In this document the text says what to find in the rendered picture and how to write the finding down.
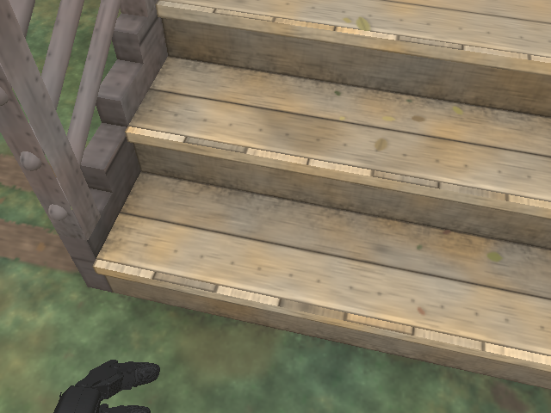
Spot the left robot hand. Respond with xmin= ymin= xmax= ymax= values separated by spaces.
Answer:
xmin=53 ymin=360 xmax=160 ymax=413

